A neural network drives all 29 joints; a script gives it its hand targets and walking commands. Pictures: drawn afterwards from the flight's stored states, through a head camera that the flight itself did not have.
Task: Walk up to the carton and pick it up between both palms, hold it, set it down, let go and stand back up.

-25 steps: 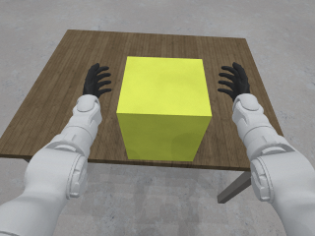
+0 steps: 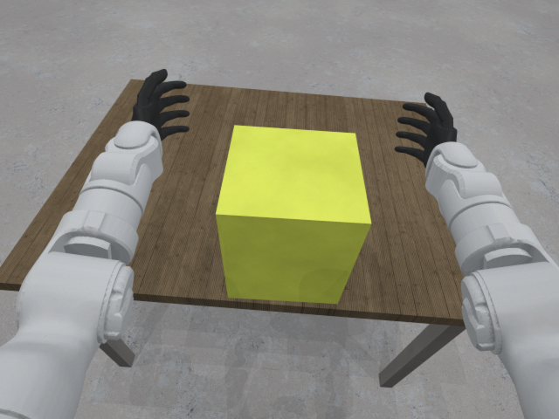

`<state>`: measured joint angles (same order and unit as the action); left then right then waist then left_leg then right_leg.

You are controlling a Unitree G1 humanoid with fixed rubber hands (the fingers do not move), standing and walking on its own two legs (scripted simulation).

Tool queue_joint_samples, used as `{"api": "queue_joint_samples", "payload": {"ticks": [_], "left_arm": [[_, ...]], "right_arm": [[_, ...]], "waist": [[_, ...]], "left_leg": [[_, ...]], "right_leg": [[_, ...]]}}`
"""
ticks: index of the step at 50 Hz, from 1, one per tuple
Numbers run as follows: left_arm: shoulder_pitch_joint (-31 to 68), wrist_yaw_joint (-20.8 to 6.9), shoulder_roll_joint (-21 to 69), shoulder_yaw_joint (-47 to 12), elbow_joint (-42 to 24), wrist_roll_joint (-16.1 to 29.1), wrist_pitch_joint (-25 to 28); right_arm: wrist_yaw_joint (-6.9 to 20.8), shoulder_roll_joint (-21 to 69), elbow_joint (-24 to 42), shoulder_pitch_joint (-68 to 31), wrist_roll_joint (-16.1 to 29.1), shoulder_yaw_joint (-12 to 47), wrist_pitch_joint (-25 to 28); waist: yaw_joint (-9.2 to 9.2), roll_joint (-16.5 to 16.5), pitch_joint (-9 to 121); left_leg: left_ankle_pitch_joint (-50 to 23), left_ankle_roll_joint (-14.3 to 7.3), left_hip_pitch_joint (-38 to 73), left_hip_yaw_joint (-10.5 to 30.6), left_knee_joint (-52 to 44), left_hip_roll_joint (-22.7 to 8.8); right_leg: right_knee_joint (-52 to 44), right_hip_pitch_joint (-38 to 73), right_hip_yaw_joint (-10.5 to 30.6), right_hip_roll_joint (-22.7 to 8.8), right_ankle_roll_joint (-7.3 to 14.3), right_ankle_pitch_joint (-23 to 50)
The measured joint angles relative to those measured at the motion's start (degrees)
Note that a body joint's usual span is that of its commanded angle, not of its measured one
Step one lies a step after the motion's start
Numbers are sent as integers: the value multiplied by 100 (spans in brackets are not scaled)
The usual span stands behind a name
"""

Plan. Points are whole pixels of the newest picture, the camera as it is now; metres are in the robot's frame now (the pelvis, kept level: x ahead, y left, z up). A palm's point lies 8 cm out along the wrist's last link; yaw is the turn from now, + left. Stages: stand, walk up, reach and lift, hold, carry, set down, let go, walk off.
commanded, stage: set down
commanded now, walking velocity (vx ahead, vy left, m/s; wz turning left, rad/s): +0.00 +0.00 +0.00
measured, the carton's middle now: (288, 219) +0.46 +0.02 +0.00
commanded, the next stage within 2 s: none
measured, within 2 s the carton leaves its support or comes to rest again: neither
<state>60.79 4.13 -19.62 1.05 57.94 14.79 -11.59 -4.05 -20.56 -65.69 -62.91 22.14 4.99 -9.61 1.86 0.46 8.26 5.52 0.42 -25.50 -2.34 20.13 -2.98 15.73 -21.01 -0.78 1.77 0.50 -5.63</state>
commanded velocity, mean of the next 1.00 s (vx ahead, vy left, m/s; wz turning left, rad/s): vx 0.00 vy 0.00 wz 0.00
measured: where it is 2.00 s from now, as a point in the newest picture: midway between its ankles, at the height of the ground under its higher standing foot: outside the picture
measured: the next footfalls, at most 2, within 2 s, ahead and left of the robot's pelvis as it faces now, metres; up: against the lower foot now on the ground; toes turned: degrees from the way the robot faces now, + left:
none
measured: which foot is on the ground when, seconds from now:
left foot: down 0.00-1.00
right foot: down 0.00-1.00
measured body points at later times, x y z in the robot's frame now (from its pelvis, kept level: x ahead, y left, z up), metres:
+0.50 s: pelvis +0.01 -0.01 +0.01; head +0.03 +0.00 +0.45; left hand +0.39 +0.22 +0.10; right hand +0.41 -0.19 +0.09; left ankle +0.04 +0.12 -0.75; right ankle +0.01 -0.12 -0.75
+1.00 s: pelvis +0.03 -0.01 +0.00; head +0.02 +0.01 +0.45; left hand +0.32 +0.22 +0.03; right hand +0.33 -0.20 +0.04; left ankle +0.04 +0.12 -0.75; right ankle +0.01 -0.12 -0.75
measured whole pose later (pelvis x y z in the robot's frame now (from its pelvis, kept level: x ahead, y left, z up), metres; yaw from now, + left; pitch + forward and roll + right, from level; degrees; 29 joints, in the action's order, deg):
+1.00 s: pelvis +0.03 -0.01 +0.00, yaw +0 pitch +0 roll -1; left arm 5.2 1.9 -12.5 1.9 23.6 8.3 1.3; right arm -3.5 -10.7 -25.1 -4.5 12.7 0.7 3.5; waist 2.5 1.8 1.3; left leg 8.9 1.2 -8.7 -2.1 18.1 -2.5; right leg 14.9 -4.9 -0.4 1.6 1.1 -9.6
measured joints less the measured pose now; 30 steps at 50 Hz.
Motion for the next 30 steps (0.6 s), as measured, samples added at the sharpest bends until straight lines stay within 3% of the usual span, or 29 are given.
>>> {"api": "queue_joint_samples", "payload": {"ticks": [4, 10, 18, 22, 30], "left_arm": [[-448, -173, 126, 217, -358, -338, -246], [-1920, -365, 412, 458, -1183, -795, 59], [-3196, -232, 508, 388, -2389, -607, 380], [-3243, -243, 468, 415, -2577, -543, 345], [-3699, -496, 655, 672, -2778, -826, 300]], "right_arm": [[-68, 30, 331, 491, -110, -142, -150], [-63, 359, 1140, 1807, -304, -329, 155], [-12, 658, 2308, 3019, -569, -507, 561], [-68, 677, 2603, 3133, -618, -419, 591], [-281, 846, 3114, 3790, -691, -278, 647]], "waist": [[-48, 53, -201], [-117, 109, -416], [-63, 78, -686], [-39, 57, -682], [-61, 65, -722]], "left_leg": [[20, 11, 530, 79, -156, 38], [86, 29, 1144, 127, -306, 71], [117, 68, 1274, 58, -299, 24], [105, 83, 1228, 20, -291, -4], [126, 99, 1562, 48, -380, 12]], "right_leg": [[-213, 588, -74, -24, 11, -23], [-408, 1240, -113, -44, 24, -82], [-308, 1287, -30, -1, 55, -125], [-216, 1183, 14, 23, 72, -142], [-258, 1506, -4, 16, 85, -199]]}}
